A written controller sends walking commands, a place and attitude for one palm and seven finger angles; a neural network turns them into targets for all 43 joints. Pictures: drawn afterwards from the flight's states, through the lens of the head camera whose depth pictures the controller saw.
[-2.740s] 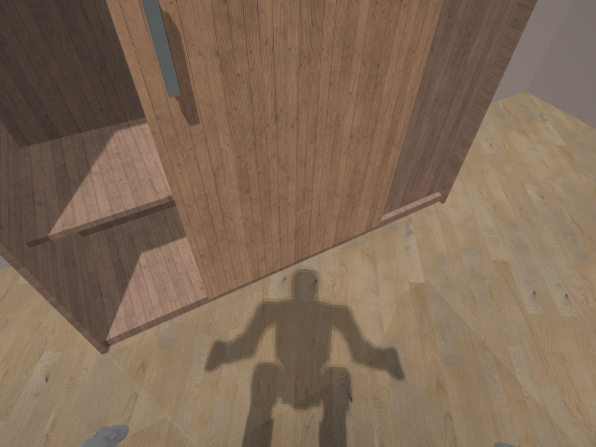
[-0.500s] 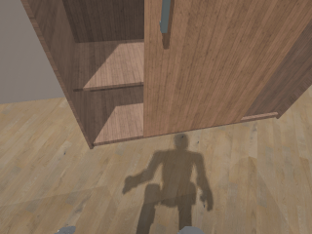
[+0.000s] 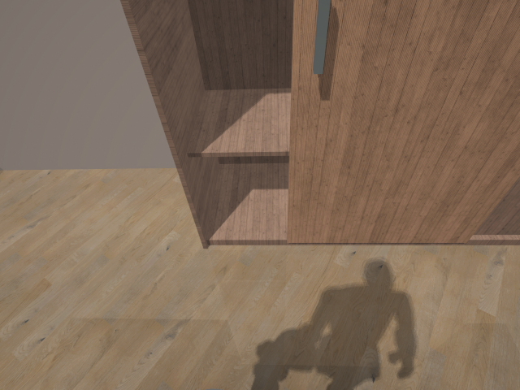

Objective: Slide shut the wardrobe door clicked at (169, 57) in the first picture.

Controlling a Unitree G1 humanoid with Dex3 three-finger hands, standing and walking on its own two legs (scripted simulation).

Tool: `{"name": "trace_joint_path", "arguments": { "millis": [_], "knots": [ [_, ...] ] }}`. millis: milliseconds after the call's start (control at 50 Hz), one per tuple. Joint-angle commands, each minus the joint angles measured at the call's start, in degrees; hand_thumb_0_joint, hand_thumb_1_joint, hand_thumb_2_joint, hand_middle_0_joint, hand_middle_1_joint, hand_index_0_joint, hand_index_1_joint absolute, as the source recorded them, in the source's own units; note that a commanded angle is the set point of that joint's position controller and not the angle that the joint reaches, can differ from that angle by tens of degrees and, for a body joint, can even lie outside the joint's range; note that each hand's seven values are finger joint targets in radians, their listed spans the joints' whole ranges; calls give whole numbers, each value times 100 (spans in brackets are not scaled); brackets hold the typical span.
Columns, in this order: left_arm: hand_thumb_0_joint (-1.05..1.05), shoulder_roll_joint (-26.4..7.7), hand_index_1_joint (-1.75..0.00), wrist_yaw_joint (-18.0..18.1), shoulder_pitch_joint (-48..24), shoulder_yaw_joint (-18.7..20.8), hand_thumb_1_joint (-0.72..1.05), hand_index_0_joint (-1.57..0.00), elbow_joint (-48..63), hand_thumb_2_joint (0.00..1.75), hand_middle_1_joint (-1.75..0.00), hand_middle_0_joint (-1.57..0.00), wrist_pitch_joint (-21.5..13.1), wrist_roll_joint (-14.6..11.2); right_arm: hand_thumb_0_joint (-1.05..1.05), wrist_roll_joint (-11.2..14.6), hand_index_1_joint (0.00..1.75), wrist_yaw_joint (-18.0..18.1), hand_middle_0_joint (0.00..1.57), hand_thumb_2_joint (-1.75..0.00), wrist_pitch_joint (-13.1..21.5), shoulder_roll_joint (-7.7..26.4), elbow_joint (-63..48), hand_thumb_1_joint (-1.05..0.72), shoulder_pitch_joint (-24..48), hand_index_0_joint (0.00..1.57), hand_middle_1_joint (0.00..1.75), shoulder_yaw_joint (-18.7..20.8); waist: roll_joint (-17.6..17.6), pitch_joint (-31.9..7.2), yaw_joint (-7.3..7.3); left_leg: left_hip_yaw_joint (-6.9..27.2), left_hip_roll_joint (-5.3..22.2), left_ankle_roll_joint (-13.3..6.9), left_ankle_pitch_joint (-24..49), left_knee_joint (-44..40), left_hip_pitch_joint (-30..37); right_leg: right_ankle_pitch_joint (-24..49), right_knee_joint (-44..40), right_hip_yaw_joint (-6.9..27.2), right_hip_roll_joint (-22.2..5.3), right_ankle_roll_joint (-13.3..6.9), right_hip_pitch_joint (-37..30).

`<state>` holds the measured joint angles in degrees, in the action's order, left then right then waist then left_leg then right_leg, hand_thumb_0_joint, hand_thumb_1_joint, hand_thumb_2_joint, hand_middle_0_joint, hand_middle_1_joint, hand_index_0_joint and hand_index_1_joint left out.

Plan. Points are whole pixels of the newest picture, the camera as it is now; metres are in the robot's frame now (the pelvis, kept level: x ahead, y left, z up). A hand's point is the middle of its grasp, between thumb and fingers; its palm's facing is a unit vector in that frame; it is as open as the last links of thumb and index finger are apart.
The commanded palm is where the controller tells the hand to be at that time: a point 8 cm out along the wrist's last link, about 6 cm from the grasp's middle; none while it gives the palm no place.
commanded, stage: take the last steps up to it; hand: right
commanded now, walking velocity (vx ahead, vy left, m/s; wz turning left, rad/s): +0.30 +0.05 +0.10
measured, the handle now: (320, 25) +0.81 -0.09 +0.20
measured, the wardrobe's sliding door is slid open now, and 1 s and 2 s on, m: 0.37 0.37 0.37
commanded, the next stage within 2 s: come to a stop and stand still in 0.86 s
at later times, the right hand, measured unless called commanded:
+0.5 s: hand out of the picture +0.07 -0.15 -0.18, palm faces +0.05 +0.98 -0.20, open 7.3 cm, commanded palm none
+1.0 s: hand (385, 311) +0.32 -0.22 -0.18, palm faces +0.04 +0.99 -0.16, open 7.3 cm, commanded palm none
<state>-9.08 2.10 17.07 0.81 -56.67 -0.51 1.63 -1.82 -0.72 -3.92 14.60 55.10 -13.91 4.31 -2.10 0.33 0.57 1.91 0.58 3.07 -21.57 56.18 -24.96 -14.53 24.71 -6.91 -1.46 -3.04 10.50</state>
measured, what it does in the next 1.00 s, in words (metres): walks ahead: left foot, then right foot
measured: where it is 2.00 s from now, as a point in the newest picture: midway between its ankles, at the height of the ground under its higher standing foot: (299, 385)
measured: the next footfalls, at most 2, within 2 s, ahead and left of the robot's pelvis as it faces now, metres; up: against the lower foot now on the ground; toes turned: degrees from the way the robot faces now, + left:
left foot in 0.22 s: +0.03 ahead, +0.15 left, +0.00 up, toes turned +6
right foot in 0.64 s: +0.31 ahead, -0.11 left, +0.00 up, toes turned -9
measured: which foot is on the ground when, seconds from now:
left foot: up 0.00-0.20, down 0.22-0.66, up 0.68-1.00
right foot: down 0.00-0.22, up 0.24-0.62, down 0.64-1.00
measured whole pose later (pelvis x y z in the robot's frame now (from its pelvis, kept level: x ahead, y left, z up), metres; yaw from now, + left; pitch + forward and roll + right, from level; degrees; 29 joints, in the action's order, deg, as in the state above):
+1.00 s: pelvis +0.28 -0.05 +0.00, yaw +1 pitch -1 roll +0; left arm -6.9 1.8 17.7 1.9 -62.5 -3.8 1.0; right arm -2.1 0.4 -0.3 10.3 60.3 -13.8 4.0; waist -3.3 0.3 -0.4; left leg -1.4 6.3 1.6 -10.1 58.0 -31.9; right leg -12.8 20.4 -11.5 1.7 -5.2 7.2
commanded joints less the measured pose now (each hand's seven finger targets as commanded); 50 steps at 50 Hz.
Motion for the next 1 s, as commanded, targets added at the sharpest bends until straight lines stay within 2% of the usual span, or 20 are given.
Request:
{"name": "trace_joint_path", "arguments": {
  "millis": [0, 80, 160, 180, 200, 220, 240, 260, 340, 440, 540, 560, 600, 620, 640, 660, 740, 780, 920, 980],
  "knots": [
    [0, -1166, -30, 39, 775, 314, 90, -20, -17, 90, -30, -20, -136, 30, 0, -1, 30, -108, 20, -90, 206, 78, -509, -90, 704, 20, 30, -42, 970, 307, 398, -293, 158, -106, -291, -763, -629, -571, -1389, 1772, -1702, -710, -584],
    [0, -1199, -30, 3, 805, 324, 90, -20, -224, 90, -30, -20, -146, 54, 0, 20, 30, -134, 20, -90, 281, -52, -408, -90, 686, 20, 30, -86, 1041, 332, 340, -503, 136, -259, -456, -1679, 107, -1075, -1450, 1715, -1663, -618, -249],
    [0, -960, -30, -52, 741, 283, 90, -20, -447, 90, -30, -20, -131, 6, 0, 53, 30, -63, 20, -90, 417, -110, 49, -90, -157, 20, 30, -64, 598, 41, -95, -730, -10, -389, 567, -3460, 2011, -973, -594, 1107, -1183, -212, 513],
    [0, -756, -30, -83, 695, 233, 90, -20, -443, 90, -30, -20, -154, -36, 0, 46, 30, -4, 20, -90, 477, 94, 214, -90, -513, 20, 30, -19, 199, -75, -250, -226, 456, -553, 387, -3738, 2979, -1126, -25, 745, -969, -17, 1298],
    [0, -420, -30, -103, 598, 130, 90, -20, -340, 90, -30, -20, -198, -84, 0, 20, 30, 72, 20, -90, 542, 540, 404, -90, -1017, 20, 30, 60, -1040, -168, -466, 1142, 1551, -974, -433, -4204, 3938, -1473, 1295, -46, -375, 258, 2521],
    [0, -597, -30, -130, -19, 172, 90, -20, -58, 90, -30, -20, -190, -10, 0, 81, 30, 121, 20, -90, 526, 857, 530, -90, -1496, 20, 30, 129, -1239, 139, -750, 2293, 2330, -1468, -1104, -4741, 3541, -2095, 2380, -5, -269, 331, 3183],
    [0, -719, -30, -166, -195, 244, 90, -20, -35, 90, -30, -20, -162, 26, 0, 95, 30, 161, 20, -90, 524, 716, 552, -90, -1407, 20, 30, 103, -732, 401, -642, 2162, 2342, -1577, -1515, -4902, 3120, -1733, 2949, 304, -399, 302, 3307],
    [0, -653, -30, -199, -196, 265, 90, -20, -117, 90, -30, -20, -124, 25, 0, 92, 30, 173, 20, -90, 577, 575, 527, -90, -1131, 20, 30, 99, -1007, 746, -532, 1870, 2102, -1451, -1464, -4977, 2651, -1266, 3184, 408, -553, 291, 3290],
    [0, -285, -30, -267, 237, 302, 90, -20, -334, 90, -30, -20, -49, 32, 0, 47, 30, 195, 20, -90, 723, -21, 469, -90, -772, 20, 30, -41, -196, 1010, -53, 489, 1598, -1208, 312, -4867, 1968, -292, 3453, 317, -646, 430, 2874],
    [0, -262, -30, -358, -264, 305, 90, -20, -38, 90, -30, -20, -36, -15, 0, 38, 30, 204, 20, -90, 850, 25, 656, -90, -1013, 20, 30, -122, -543, 1099, -25, -40, 1429, -1132, 1776, -4818, 1876, 398, 2798, 161, -657, 456, 2780],
    [0, -292, -30, -413, -710, 280, 90, -20, 179, 90, -30, -20, -139, -55, 0, -3, 30, 225, 20, -90, 842, 252, 814, -90, -1139, 20, 30, -76, -645, 1023, -42, -226, 1456, -988, 2541, -4357, 1764, 311, 1675, -40, -451, 247, 1718],
    [0, -337, -30, -393, -497, 295, 90, -20, 136, 90, -30, -20, -166, -54, 0, 1, 30, 221, 20, -90, 835, 332, 801, -90, -1100, 20, 30, -51, -562, 871, 80, -305, 1429, -973, 2965, -3994, 1749, 205, 1497, -119, -310, 190, 1280],
    [0, -679, -30, -292, 848, 381, 90, -20, -286, 90, -30, -20, -230, 13, 0, 39, 30, 217, 20, -90, 817, 306, 832, -90, -1108, 20, 30, -38, -74, 2, 642, -637, 1063, -742, 3496, -2053, 1577, 507, 779, -97, -81, 114, -529],
    [0, -1263, -30, -203, 1550, 498, 90, -20, -436, 90, -30, -20, -271, 86, 0, 110, 30, 168, 20, -90, 789, 59, 793, -90, -1471, 20, 30, -39, 1140, -911, 773, -926, 468, -498, 1917, -470, 874, 544, 400, 1160, -1111, -159, -1732],
    [0, -1809, -30, -145, 1831, 582, 90, -20, -479, 90, -30, -20, -266, 32, 0, 159, 30, 112, 20, -90, 754, -180, 637, -90, -1567, 20, 30, -114, 2427, -1196, 707, -795, -232, -355, -1100, 1302, -335, 565, -500, 3143, -2315, -621, -2259],
    [0, -1718, -30, -95, 1489, 532, 90, -20, -423, 90, -30, -20, -224, -41, 0, 135, 30, 132, 20, -90, 744, -79, 551, -90, -1312, 20, 30, -74, 1758, -1087, 611, -164, 8, -501, -1079, 1944, -608, 249, -925, 3419, -2514, -810, -1920],
    [0, -599, -30, -31, 153, 223, 90, -20, -224, 90, -30, -20, -419, -71, 0, 43, 30, 27, 20, -90, 639, -361, 768, -90, -975, 20, 30, -76, 368, 125, 5, -116, 657, -369, 535, 1674, -293, 1138, -1158, 1456, -1692, -330, 180],
    [0, -493, -30, -29, 64, 189, 90, -20, -250, 90, -30, -20, -442, -82, 0, 8, 30, 49, 20, -90, 509, -519, 843, -90, -1307, 20, 30, -87, 682, 50, -174, -175, 622, -296, 646, 1330, -154, 1273, -1275, 956, -1500, -322, 362],
    [0, -463, -30, -3, 422, 207, 90, -20, -377, 90, -30, -20, -411, -77, 0, -12, 30, 40, 20, -90, 370, -430, 533, -90, -663, 20, 30, -26, 586, 493, -113, -194, 669, -150, 1219, 364, -909, 1330, -1558, 803, -1462, -519, -2],
    [0, -403, -30, 28, 442, 157, 90, -20, -447, 90, -30, -20, -377, -53, 0, 28, 30, 92, 20, -90, 360, -455, 445, -90, -344, 20, 30, -83, 576, 496, -120, -291, 646, -113, 1195, -635, -510, 2907, -1202, 538, -1406, -567, -80]
  ]
}}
